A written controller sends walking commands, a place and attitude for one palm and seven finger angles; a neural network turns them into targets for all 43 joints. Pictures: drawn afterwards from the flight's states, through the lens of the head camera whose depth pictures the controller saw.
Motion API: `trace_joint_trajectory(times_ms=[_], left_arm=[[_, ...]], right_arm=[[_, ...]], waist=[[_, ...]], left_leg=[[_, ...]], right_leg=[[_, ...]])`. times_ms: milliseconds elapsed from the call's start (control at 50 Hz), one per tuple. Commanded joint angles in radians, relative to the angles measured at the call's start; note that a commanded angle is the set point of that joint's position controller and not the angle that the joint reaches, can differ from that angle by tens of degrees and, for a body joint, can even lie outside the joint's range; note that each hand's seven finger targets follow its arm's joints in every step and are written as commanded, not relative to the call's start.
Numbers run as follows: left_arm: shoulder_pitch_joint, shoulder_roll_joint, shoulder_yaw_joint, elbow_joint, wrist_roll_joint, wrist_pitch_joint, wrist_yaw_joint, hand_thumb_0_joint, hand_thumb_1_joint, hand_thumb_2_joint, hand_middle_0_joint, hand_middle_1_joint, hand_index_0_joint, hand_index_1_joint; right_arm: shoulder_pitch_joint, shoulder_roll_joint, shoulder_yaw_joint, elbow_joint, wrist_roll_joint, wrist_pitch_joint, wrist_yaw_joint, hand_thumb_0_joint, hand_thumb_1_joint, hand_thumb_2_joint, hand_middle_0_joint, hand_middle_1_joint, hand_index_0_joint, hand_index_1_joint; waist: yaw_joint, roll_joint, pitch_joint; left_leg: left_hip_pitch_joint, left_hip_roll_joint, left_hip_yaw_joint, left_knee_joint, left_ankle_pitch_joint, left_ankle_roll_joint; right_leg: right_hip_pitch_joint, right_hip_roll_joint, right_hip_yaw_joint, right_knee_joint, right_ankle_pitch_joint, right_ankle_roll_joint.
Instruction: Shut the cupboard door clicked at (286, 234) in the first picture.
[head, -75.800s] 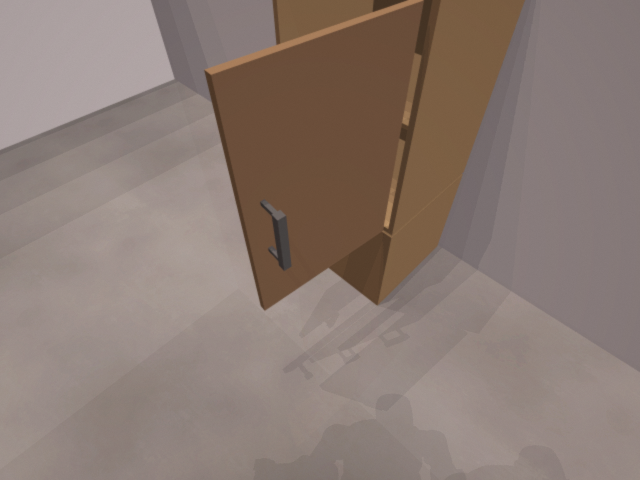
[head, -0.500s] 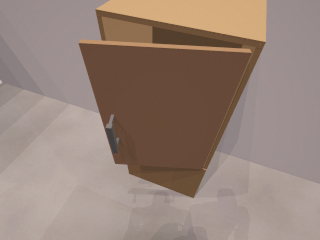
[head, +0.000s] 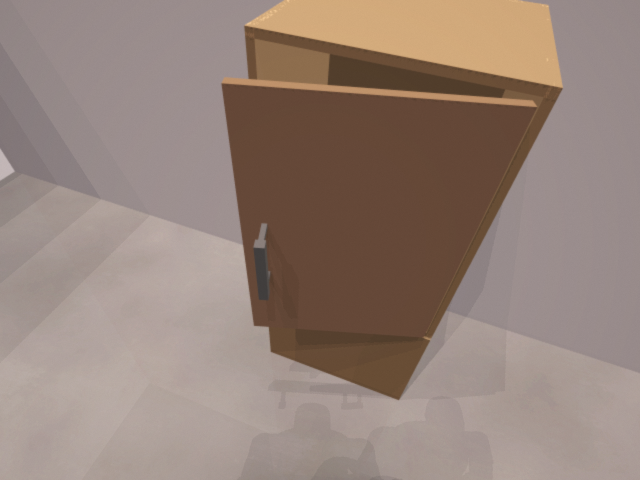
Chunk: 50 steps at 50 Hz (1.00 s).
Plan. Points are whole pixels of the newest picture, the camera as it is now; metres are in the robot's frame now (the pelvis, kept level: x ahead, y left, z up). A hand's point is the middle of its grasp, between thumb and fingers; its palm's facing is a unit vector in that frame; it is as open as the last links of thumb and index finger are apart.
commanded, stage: shuffle to correct the standing spot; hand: left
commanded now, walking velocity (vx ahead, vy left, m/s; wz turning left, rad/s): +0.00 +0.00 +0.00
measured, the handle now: (263, 263) +0.49 +0.13 -0.07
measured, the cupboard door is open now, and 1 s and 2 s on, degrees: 18 18 18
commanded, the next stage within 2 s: come to a stop and stand still in 0.40 s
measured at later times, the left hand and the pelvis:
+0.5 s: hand out of the picture -0.04 +0.12 -0.19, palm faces +0.03 -0.99 -0.13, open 7.4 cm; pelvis +0.02 -0.03 -0.01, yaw -1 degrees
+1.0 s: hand out of the picture +0.06 +0.16 -0.17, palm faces +0.00 -0.97 -0.26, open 7.4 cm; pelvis +0.01 -0.03 +0.00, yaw +0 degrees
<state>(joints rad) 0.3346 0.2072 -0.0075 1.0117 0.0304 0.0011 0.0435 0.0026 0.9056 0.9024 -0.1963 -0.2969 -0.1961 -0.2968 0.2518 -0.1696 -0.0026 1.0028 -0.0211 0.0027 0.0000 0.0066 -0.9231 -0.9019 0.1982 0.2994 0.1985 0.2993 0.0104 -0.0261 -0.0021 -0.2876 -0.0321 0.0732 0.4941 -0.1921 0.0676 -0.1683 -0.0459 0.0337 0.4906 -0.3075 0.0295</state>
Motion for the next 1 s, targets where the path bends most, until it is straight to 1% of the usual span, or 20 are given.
trace_joint_trajectory(times_ms=[0, 60, 160, 260, 300, 360, 400, 440, 500, 540, 560, 600, 640, 700, 780, 860, 880, 900, 920, 980], left_arm=[[0.079, 0.074, 0.005, -0.021, -0.006, -0.013, -0.003, 0.000, 0.900, 0.900, -0.200, -0.300, -0.200, -0.300], [0.093, 0.057, -0.001, 0.004, -0.009, -0.011, -0.005, 0.000, 0.900, 0.900, -0.200, -0.300, -0.200, -0.300], [0.127, 0.040, 0.006, 0.022, 0.002, 0.007, -0.018, 0.000, 0.900, 0.900, -0.200, -0.300, -0.200, -0.300], [0.160, 0.021, 0.018, 0.029, 0.003, 0.012, -0.029, 0.000, 0.900, 0.900, -0.200, -0.300, -0.200, -0.300], [0.166, 0.025, 0.021, 0.027, 0.003, 0.009, -0.032, 0.000, 0.900, 0.900, -0.200, -0.300, -0.200, -0.300], [0.171, 0.043, 0.029, 0.025, -0.002, 0.001, -0.029, 0.000, 0.900, 0.900, -0.200, -0.300, -0.200, -0.300], [0.169, 0.057, 0.035, 0.024, -0.004, -0.001, -0.025, 0.000, 0.900, 0.900, -0.200, -0.300, -0.200, -0.300], [0.158, 0.064, 0.039, 0.019, -0.005, 0.000, -0.021, 0.000, 0.900, 0.900, -0.200, -0.300, -0.200, -0.300], [0.135, 0.040, 0.037, 0.011, -0.006, 0.003, -0.023, 0.000, 0.900, 0.900, -0.200, -0.300, -0.200, -0.300], [0.131, 0.018, 0.032, 0.012, -0.007, -0.004, -0.021, 0.000, 0.900, 0.900, -0.200, -0.300, -0.200, -0.300], [0.145, 0.007, 0.029, 0.021, -0.009, -0.009, -0.017, 0.000, 0.900, 0.900, -0.200, -0.300, -0.200, -0.300], [0.162, 0.003, 0.024, 0.047, -0.014, -0.021, -0.006, 0.000, 0.900, 0.900, -0.200, -0.300, -0.200, -0.300], [0.159, 0.029, 0.023, 0.057, -0.019, -0.030, 0.002, 0.000, 0.900, 0.900, -0.200, -0.300, -0.200, -0.300], [0.122, 0.053, 0.029, 0.032, -0.017, -0.028, 0.012, 0.000, 0.900, 0.900, -0.200, -0.300, -0.200, -0.300], [0.077, 0.061, 0.033, -0.005, -0.015, -0.016, 0.014, 0.000, 0.900, 0.900, -0.200, -0.300, -0.200, -0.300], [0.036, 0.061, 0.030, -0.030, -0.015, -0.007, 0.009, 0.000, 0.900, 0.900, -0.200, -0.300, -0.200, -0.300], [0.019, 0.220, 0.030, -0.084, 0.007, -0.015, 0.007, 0.000, 0.900, 0.900, -0.200, -0.300, -0.200, -0.300], [-0.010, 0.146, 0.047, -0.108, -0.001, -0.010, 0.007, 0.000, 0.900, 0.900, -0.200, -0.300, -0.200, -0.300], [-0.015, 0.128, 0.035, -0.115, -0.011, -0.010, 0.007, 0.000, 0.900, 0.900, -0.200, -0.300, -0.200, -0.300], [-0.008, 0.116, 0.032, -0.139, -0.008, -0.012, -0.001, 0.000, 0.900, 0.900, -0.200, -0.300, -0.200, -0.300]], right_arm=[[0.010, -0.153, -0.034, -0.044, 0.009, -0.023, -0.010, 0.000, -0.900, -0.900, 0.200, 0.300, 0.200, 0.300], [0.033, -0.143, -0.030, -0.013, 0.008, -0.020, -0.010, 0.000, -0.900, -0.900, 0.200, 0.300, 0.200, 0.300], [0.040, -0.175, -0.048, 0.007, 0.004, -0.004, -0.020, 0.000, -0.900, -0.900, 0.200, 0.300, 0.200, 0.300], [0.040, -0.172, -0.061, 0.011, 0.001, -0.003, -0.029, 0.000, -0.900, -0.900, 0.200, 0.300, 0.200, 0.300], [0.040, -0.158, -0.061, 0.010, 0.000, -0.004, -0.031, 0.000, -0.900, -0.900, 0.200, 0.300, 0.200, 0.300], [0.032, -0.110, -0.054, 0.000, 0.000, -0.010, -0.030, 0.000, -0.900, -0.900, 0.200, 0.300, 0.200, 0.300], [0.031, -0.073, -0.045, -0.004, 0.001, -0.017, -0.030, 0.000, -0.900, -0.900, 0.200, 0.300, 0.200, 0.300], [0.035, -0.049, -0.039, -0.003, 0.000, -0.020, -0.031, 0.000, -0.900, -0.900, 0.200, 0.300, 0.200, 0.300], [0.069, -0.057, -0.036, 0.021, 0.000, -0.028, -0.035, 0.000, -0.900, -0.900, 0.200, 0.300, 0.200, 0.300], [0.092, -0.090, -0.037, 0.042, 0.002, -0.031, -0.037, 0.000, -0.900, -0.900, 0.200, 0.300, 0.200, 0.300], [0.088, -0.103, -0.035, 0.045, 0.005, -0.032, -0.041, 0.000, -0.900, -0.900, 0.200, 0.300, 0.200, 0.300], [0.049, -0.083, -0.025, 0.044, 0.013, -0.037, -0.048, 0.000, -0.900, -0.900, 0.200, 0.300, 0.200, 0.300], [0.036, -0.054, -0.021, 0.044, 0.018, -0.034, -0.049, 0.000, -0.900, -0.900, 0.200, 0.300, 0.200, 0.300], [0.034, -0.057, -0.031, 0.038, 0.022, -0.025, -0.048, 0.000, -0.900, -0.900, 0.200, 0.300, 0.200, 0.300], [0.019, -0.070, -0.039, 0.023, 0.019, -0.015, -0.045, 0.000, -0.900, -0.900, 0.200, 0.300, 0.200, 0.300], [-0.012, -0.083, -0.039, 0.006, 0.017, -0.009, -0.036, 0.000, -0.900, -0.900, 0.200, 0.300, 0.200, 0.300], [-0.031, -0.186, -0.038, -0.074, 0.009, -0.026, -0.030, 0.000, -0.900, -0.900, 0.200, 0.300, 0.200, 0.300], [-0.038, -0.183, -0.066, -0.098, 0.001, -0.038, -0.027, 0.000, -0.900, -0.900, 0.200, 0.300, 0.200, 0.300], [-0.028, -0.160, -0.058, -0.107, -0.002, -0.031, -0.030, 0.000, -0.900, -0.900, 0.200, 0.300, 0.200, 0.300], [-0.006, -0.134, -0.052, -0.141, -0.005, -0.019, -0.025, 0.000, -0.900, -0.900, 0.200, 0.300, 0.200, 0.300]], waist=[[0.002, 0.033, 0.063], [-0.007, 0.043, 0.053], [-0.005, 0.096, 0.095], [0.001, 0.095, 0.071], [0.005, 0.067, 0.077], [0.000, -0.025, 0.092], [-0.004, -0.116, 0.094], [-0.010, -0.157, 0.103], [-0.029, -0.016, 0.112], [-0.022, 0.161, 0.105], [-0.007, 0.207, 0.084], [0.014, 0.126, 0.064], [0.001, 0.002, 0.018], [-0.004, -0.032, -0.017], [-0.003, 0.006, -0.021], [-0.001, 0.015, -0.015], [-0.012, 0.124, 0.082], [-0.023, 0.193, -0.044], [-0.019, 0.202, -0.109], [-0.017, -0.060, -0.061]], left_leg=[[-0.008, 0.146, -0.206, -0.225, -0.248, -0.011], [0.022, 0.158, -0.212, -0.241, -0.301, -0.014], [-0.011, 0.222, -0.276, -0.286, -0.452, 0.025], [-0.036, 0.241, -0.258, -0.237, -0.421, 0.040], [-0.061, 0.217, -0.214, -0.186, -0.377, 0.026], [-0.091, 0.135, -0.117, -0.041, -0.297, -0.006], [-0.112, 0.083, -0.020, 0.084, -0.192, -0.024], [-0.115, 0.063, 0.022, 0.160, -0.172, -0.034], [-0.004, 0.102, -0.019, 0.074, -0.077, -0.025], [0.060, 0.193, -0.147, -0.035, 0.047, 0.006], [0.064, 0.225, -0.186, -0.067, 0.145, 0.026], [0.055, 0.188, -0.132, 0.005, 0.385, 0.014], [0.080, 0.137, -0.062, 0.059, 0.354, -0.036], [0.083, 0.118, -0.038, 0.047, 0.332, -0.046], [0.114, 0.131, -0.043, 0.044, 0.395, -0.039], [0.111, 0.140, -0.077, -0.003, 0.291, -0.032], [0.093, 0.121, -0.130, -0.045, 0.269, -0.039], [0.123, 0.154, -0.131, 0.011, 0.303, -0.041], [0.149, 0.159, -0.146, 0.026, 0.300, -0.025], [0.056, 0.121, -0.109, 0.073, 0.158, -0.024]], right_leg=[[-0.066, -0.017, 0.017, -0.083, 0.000, -0.055], [-0.079, -0.006, -0.002, -0.074, -0.047, -0.049], [-0.139, 0.035, -0.058, 0.017, -0.109, -0.054], [-0.129, 0.037, -0.061, 0.013, -0.085, -0.062], [-0.112, 0.021, -0.032, -0.038, -0.088, -0.071], [-0.126, -0.035, 0.091, -0.134, -0.164, -0.106], [-0.104, -0.079, 0.146, -0.171, -0.103, -0.131], [-0.117, -0.111, 0.168, -0.177, -0.046, -0.157], [-0.180, -0.048, 0.085, -0.076, 0.034, -0.129], [-0.199, 0.022, -0.003, 0.023, 0.064, -0.078], [-0.161, 0.031, -0.037, 0.046, 0.079, -0.061], [-0.060, -0.002, 0.001, -0.021, 0.257, -0.050], [-0.004, -0.058, 0.045, -0.036, 0.605, -0.050], [0.046, -0.085, 0.044, 0.011, 0.827, -0.043], [0.010, -0.074, 0.043, 0.018, 0.686, -0.047], [-0.026, -0.055, 0.041, -0.025, 0.397, -0.049], [-0.052, -0.041, 0.017, -0.054, 0.290, -0.045], [-0.079, -0.041, 0.025, 0.017, 0.171, -0.052], [-0.066, -0.019, 0.019, 0.018, 0.144, -0.065], [-0.070, -0.051, 0.069, -0.024, 0.228, -0.081]])
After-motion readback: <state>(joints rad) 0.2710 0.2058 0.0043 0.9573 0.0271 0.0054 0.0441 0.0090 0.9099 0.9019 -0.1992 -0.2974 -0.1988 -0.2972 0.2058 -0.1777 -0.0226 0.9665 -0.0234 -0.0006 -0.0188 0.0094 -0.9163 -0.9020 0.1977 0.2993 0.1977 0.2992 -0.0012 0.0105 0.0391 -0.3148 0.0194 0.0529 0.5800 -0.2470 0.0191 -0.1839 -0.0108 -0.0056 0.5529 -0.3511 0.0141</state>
